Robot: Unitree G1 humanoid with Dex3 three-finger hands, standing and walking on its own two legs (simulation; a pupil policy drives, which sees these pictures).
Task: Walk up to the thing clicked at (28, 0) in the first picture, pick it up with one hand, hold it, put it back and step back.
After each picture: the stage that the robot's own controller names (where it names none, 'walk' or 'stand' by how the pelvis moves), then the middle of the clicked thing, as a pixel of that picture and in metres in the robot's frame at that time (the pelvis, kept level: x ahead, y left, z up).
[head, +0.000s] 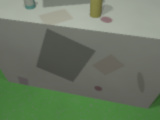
stand; out of the picture +0.97 +0.38 +0.03
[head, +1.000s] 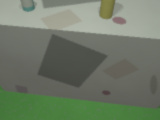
walk; out of the picture +0.84 +0.31 +0.06
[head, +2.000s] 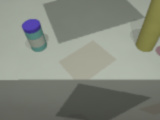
stand; (35, 36) +0.52 +0.21 +0.07
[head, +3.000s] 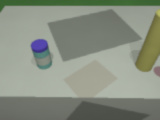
stand; (42, 54) +0.48 +0.20 +0.03
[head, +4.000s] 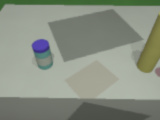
stand; (43, 55) +0.48 +0.19 +0.03
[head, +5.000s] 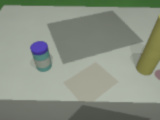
stand; (41, 57) +0.47 +0.19 +0.03
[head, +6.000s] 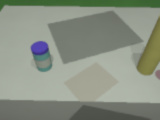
stand; (42, 57) +0.47 +0.19 +0.03
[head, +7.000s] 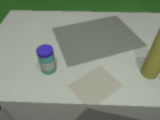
rise first; (47, 60) +0.46 +0.18 +0.03
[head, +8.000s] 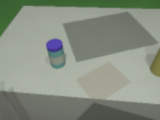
go down; (56, 54) +0.49 +0.17 +0.03
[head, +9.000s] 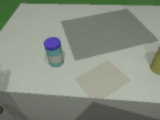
go down; (54, 52) +0.49 +0.16 +0.04
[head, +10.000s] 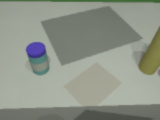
go down; (38, 59) +0.45 +0.16 +0.04
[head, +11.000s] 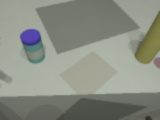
close in; (33, 47) +0.48 +0.17 +0.05
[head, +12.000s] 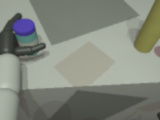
close; (27, 38) +0.49 +0.17 +0.08
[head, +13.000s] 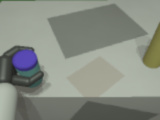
lift; (29, 69) +0.35 +0.18 +0.11
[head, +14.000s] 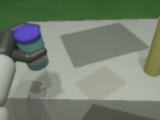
lift; (33, 49) +0.33 +0.16 +0.24
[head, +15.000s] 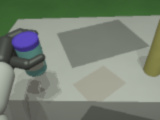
hold; (31, 55) +0.33 +0.17 +0.21
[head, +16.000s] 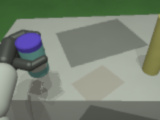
hold; (34, 56) +0.33 +0.16 +0.21
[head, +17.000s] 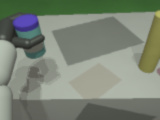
crouch; (31, 37) +0.39 +0.17 +0.23
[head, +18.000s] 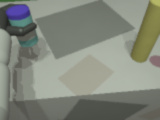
lower; (23, 26) +0.48 +0.17 +0.17
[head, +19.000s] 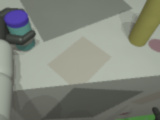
lower; (21, 31) +0.50 +0.16 +0.09
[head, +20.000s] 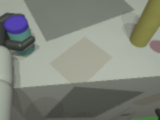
lower; (21, 36) +0.48 +0.17 +0.08
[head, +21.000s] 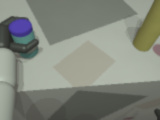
lower; (25, 39) +0.47 +0.17 +0.08
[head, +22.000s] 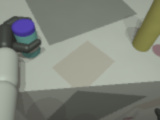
rest; (27, 39) +0.48 +0.16 +0.08
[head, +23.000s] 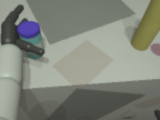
withdraw; (32, 41) +0.47 +0.15 +0.08
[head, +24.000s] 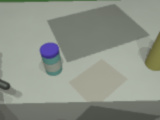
sink last; (51, 59) +0.43 +0.13 +0.06
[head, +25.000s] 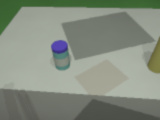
stand; (61, 55) +0.48 +0.14 +0.04
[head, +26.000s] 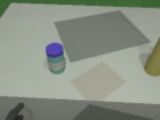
stand; (56, 59) +0.45 +0.14 +0.03
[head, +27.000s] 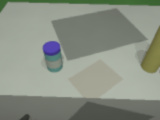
stand; (53, 57) +0.46 +0.15 +0.03
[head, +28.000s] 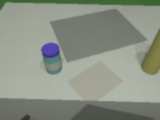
stand; (52, 59) +0.45 +0.15 +0.04
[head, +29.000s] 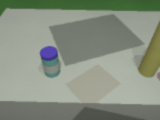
walk; (50, 62) +0.45 +0.15 +0.04
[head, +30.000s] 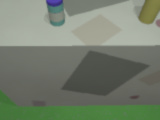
walk; (55, 10) +0.63 +0.15 +0.06
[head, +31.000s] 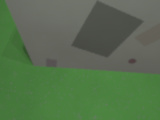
walk; out of the picture +1.00 +0.09 +0.07
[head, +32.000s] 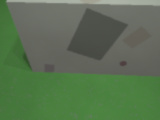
stand; out of the picture +1.12 +0.14 +0.05
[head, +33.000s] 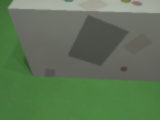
stand; out of the picture +1.09 +0.13 +0.03
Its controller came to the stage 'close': yes
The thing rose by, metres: 0.22
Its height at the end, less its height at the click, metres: +0.00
